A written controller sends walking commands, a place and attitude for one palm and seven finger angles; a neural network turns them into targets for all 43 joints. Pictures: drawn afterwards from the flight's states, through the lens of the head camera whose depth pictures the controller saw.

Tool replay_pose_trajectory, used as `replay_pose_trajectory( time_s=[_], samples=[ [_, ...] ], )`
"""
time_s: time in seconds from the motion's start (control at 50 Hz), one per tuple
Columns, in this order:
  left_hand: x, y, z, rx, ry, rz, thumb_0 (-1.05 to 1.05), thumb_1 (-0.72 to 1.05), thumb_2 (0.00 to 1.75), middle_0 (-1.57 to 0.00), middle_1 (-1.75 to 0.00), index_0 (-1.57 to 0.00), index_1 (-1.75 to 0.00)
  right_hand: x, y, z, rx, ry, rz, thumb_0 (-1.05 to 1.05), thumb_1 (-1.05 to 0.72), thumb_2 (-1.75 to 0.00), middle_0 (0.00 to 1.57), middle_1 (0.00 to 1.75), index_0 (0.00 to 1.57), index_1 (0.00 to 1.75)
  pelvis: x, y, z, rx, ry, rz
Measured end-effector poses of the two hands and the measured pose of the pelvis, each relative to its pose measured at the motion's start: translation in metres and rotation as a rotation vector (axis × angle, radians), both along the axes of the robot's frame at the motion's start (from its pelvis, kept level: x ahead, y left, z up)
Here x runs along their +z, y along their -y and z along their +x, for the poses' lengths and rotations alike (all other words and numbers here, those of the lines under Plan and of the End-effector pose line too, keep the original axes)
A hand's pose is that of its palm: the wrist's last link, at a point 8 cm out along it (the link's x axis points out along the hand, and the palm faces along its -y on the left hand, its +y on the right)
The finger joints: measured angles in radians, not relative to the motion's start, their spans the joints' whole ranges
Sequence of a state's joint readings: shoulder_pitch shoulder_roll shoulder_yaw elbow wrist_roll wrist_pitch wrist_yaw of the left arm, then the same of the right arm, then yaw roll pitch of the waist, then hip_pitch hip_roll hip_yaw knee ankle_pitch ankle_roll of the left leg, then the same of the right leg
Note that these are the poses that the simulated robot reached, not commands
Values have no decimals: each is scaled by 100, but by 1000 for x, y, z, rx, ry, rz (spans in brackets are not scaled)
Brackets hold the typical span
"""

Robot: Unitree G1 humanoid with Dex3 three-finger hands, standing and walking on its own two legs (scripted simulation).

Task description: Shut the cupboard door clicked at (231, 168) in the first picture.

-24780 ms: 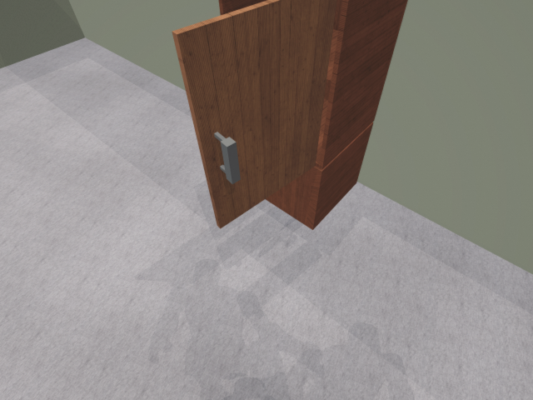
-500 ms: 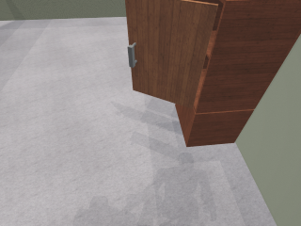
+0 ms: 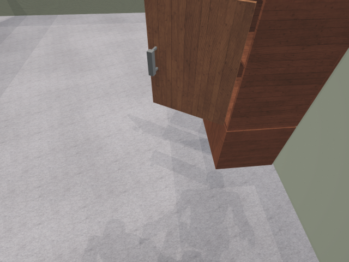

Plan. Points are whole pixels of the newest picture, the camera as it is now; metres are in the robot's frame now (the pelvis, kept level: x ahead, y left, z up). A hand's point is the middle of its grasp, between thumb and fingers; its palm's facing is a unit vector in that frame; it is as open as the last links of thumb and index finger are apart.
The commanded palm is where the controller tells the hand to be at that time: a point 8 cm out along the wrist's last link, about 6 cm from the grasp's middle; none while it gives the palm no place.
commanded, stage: look to check the result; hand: left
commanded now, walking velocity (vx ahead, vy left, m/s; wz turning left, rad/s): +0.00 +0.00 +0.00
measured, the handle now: (153, 61) +0.96 +0.15 -0.06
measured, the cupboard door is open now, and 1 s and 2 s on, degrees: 59 59 59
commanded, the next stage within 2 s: walk to a spot facing it in 0.24 s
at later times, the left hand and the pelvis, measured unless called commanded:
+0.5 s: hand out of the picture +0.07 +0.22 -0.17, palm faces +0.02 -0.95 -0.30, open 7.4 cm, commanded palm none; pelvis +0.01 +0.00 +0.00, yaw +2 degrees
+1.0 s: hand out of the picture +0.00 +0.23 -0.17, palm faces +0.30 -0.91 -0.27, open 7.4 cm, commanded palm none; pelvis -0.02 +0.00 -0.01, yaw +18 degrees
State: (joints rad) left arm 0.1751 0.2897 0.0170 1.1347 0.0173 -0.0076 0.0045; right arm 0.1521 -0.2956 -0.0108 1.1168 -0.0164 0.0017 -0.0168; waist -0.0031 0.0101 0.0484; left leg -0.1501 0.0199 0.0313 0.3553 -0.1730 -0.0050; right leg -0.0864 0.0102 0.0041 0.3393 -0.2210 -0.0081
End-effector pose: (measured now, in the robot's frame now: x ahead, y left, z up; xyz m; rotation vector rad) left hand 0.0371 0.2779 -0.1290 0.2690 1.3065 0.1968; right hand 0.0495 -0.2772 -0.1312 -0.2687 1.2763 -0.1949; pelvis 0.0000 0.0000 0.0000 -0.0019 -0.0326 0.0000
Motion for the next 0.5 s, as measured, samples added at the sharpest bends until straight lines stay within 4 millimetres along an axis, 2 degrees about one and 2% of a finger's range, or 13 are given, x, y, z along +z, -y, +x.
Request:
replay_pose_trajectory(
  time_s=[0.26, 0.5],
  samples=[
    [3, 1, 19, -14, 35, 3, 0, 91, 90, -20, -30, -20, -29, 3, 3, 19, 13, 27, -1, 0, -91, -89, 21, 30, 20, 30, 1, 2, 7, 0, -1, 1],
    [-2, 8, 27, 8, 55, -8, 0, 91, 90, -20, -30, -20, -29, 0, 0, 19, 18, 8, 0, 0, -91, -89, 20, 30, 20, 30, -2, 2, 10, 28, -6, 3]
  ],
)
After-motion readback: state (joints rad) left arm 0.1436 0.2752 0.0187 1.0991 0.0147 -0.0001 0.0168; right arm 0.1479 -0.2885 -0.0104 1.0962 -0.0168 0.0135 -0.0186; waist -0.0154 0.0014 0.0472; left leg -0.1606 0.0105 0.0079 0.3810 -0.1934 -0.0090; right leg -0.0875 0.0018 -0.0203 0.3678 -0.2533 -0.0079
